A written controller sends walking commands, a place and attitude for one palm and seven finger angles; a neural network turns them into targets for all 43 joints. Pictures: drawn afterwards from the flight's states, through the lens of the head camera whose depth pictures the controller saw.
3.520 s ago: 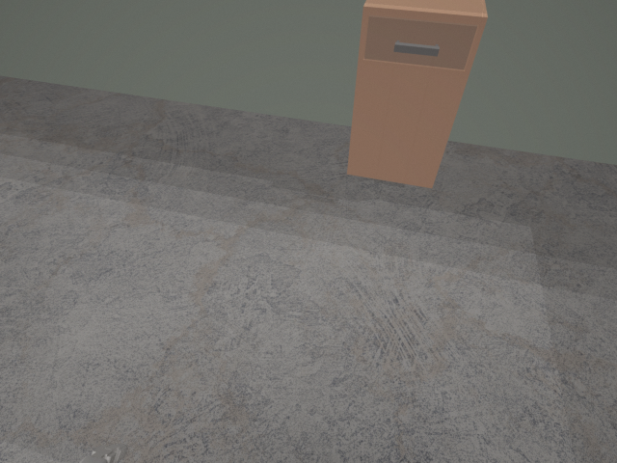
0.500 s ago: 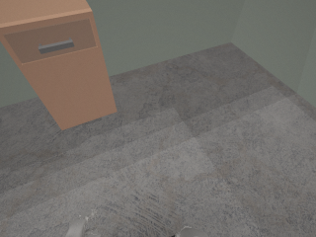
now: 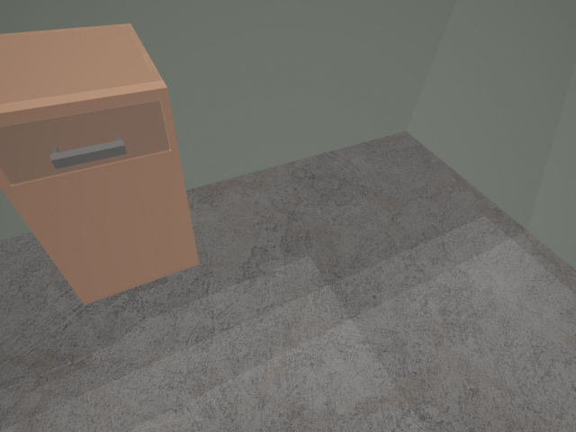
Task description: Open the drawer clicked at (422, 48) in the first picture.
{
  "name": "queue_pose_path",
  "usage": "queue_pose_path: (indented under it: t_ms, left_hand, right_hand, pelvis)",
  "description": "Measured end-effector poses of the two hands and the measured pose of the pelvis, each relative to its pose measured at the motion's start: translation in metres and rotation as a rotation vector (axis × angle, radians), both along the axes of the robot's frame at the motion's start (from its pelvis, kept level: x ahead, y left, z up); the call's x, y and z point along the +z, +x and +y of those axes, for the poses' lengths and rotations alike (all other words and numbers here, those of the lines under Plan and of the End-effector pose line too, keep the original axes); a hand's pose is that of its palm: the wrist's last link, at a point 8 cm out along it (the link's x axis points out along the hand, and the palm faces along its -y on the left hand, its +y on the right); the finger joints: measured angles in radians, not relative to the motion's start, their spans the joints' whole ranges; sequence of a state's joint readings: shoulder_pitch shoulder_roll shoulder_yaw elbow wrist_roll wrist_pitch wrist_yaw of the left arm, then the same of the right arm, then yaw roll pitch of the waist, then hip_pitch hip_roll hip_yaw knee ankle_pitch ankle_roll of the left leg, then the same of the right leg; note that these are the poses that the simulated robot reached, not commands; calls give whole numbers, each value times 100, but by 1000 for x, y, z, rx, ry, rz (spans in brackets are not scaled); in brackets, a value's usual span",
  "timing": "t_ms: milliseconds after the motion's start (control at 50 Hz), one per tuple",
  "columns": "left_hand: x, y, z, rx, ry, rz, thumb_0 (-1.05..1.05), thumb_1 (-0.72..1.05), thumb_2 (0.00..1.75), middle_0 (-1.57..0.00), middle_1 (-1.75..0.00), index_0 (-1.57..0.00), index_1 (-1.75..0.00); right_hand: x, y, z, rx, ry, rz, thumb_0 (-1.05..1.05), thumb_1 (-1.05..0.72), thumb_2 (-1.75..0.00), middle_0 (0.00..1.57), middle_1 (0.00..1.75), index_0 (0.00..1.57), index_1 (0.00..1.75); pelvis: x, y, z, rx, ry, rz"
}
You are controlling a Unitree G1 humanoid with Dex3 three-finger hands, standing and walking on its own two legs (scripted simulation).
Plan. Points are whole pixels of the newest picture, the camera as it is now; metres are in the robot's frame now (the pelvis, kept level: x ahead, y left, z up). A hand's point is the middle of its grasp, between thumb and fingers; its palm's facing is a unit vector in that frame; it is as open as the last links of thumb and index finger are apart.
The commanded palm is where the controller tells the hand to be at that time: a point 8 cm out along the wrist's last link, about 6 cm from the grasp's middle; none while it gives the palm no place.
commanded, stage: walk to a spot facing it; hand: left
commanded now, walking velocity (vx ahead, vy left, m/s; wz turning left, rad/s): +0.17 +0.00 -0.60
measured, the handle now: (88, 148) +0.71 +0.55 -0.09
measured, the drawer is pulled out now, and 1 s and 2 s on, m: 0.00 0.00 0.00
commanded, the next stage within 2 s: turn to face it in 0.02 s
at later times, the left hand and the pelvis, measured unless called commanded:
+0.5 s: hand (220, 384) +0.23 +0.12 -0.17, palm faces +0.04 -0.99 -0.17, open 7.4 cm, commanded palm none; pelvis +0.11 -0.04 -0.01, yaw +4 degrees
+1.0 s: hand out of the picture +0.10 +0.22 -0.16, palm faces +0.35 -0.89 -0.29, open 7.4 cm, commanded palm none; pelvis +0.10 -0.02 +0.00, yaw +19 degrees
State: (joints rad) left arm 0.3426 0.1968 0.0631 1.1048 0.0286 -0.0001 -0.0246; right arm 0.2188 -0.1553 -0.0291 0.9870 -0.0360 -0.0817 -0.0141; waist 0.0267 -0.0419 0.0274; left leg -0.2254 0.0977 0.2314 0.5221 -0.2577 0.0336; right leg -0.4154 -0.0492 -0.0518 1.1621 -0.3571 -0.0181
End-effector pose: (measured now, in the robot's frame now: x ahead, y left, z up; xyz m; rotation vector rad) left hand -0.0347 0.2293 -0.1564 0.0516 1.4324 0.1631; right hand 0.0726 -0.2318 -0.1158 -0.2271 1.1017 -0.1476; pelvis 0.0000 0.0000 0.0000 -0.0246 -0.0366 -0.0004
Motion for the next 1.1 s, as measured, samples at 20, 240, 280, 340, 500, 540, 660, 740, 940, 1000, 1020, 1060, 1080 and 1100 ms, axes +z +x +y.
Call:
queue_pose_path:
  t_ms: [20, 240, 280, 340, 500, 540, 660, 740, 940, 1000, 1020, 1060, 1080, 1100]
  left_hand:
    - [2, 14, 1, -9, -1, -13, 1, 91, 89, -20, -30, -19, -30]
    - [16, 186, -15, -180, 46, -169, 1, 92, 90, -20, -30, -19, -30]
    - [16, 216, -26, -207, 63, -214, 1, 92, 90, -20, -30, -19, -30]
    - [13, 249, -43, -208, 84, -291, 1, 92, 90, -20, -30, -19, -30]
    - [19, 250, -56, -97, 55, -345, 0, 91, 89, -20, -30, -20, -30]
    - [16, 244, -48, -61, 56, -350, -1, 91, 89, -20, -30, -20, -30]
    - [-10, 213, -2, 46, 58, -323, 0, 91, 89, -21, -30, -20, -30]
    - [-6, 183, 24, 99, 86, -251, 0, 91, 89, -20, -30, -20, -30]
    - [25, 119, 40, 229, 177, -157, 1, 91, 90, -20, -30, -19, -30]
    - [29, 111, 31, 249, 195, -148, 1, 91, 90, -20, -30, -19, -30]
    - [31, 110, 26, 255, 201, -150, 1, 91, 90, -20, -30, -19, -30]
    - [33, 108, 14, 267, 211, -161, 1, 91, 90, -20, -30, -19, -30]
    - [34, 107, 8, 274, 217, -170, 1, 91, 90, -20, -30, -19, -30]
    - [34, 105, 1, 278, 226, -181, 1, 91, 90, -20, -30, -19, -30]
  right_hand:
    - [0, -5, 1, -30, 0, 23, 0, -92, -90, 20, 30, 20, 30]
    - [-18, -72, 6, -242, 79, 339, 0, -93, -90, 20, 30, 20, 30]
    - [-26, -79, 7, -264, 111, 398, 0, -92, -90, 20, 30, 20, 30]
    - [-42, -80, 4, -265, 155, 474, 0, -91, -90, 20, 30, 20, 30]
    - [-42, 5, -17, -143, 117, 358, 1, -91, -90, 20, 30, 20, 30]
    - [-38, 33, -21, -99, 88, 290, 1, -91, -90, 20, 30, 20, 30]
    - [-27, 105, -23, 34, -26, 109, 0, -91, -90, 20, 30, 19, 30]
    - [-11, 124, -18, 93, -64, 76, 0, -91, -90, 20, 30, 19, 30]
    - [0, 163, -7, 233, -42, 85, 0, -91, -90, 20, 30, 20, 30]
    - [-7, 172, -9, 262, -19, 86, 0, -91, -90, 20, 30, 20, 30]
    - [-10, 175, -10, 272, -11, 88, 0, -91, -90, 20, 30, 20, 30]
    - [-17, 180, -14, 291, 7, 92, 0, -91, -90, 20, 30, 20, 30]
    - [-21, 183, -16, 300, 17, 94, 0, -91, -90, 20, 30, 20, 30]
    - [-26, 186, -19, 309, 29, 94, 0, -91, -90, 20, 30, 20, 30]
  pelvis:
    - [2, 6, 1, -11, 1, 2]
    - [3, 70, -14, -79, 18, 12]
    - [-3, 83, -24, -68, 27, 11]
    - [-16, 100, -37, -36, 34, 13]
    - [-10, 106, -36, 68, 17, 4]
    - [-11, 105, -32, 94, 12, 6]
    - [-28, 100, -10, 163, -16, 13]
    - [-19, 97, -5, 203, -19, 29]
    - [2, 103, -10, 302, -12, 46]
    - [1, 102, -19, 330, -4, 44]
    - [0, 102, -22, 340, -2, 43]
    - [-2, 102, -31, 359, 5, 42]
    - [-4, 102, -36, 369, 10, 42]
    - [-7, 103, -42, 378, 19, 44]
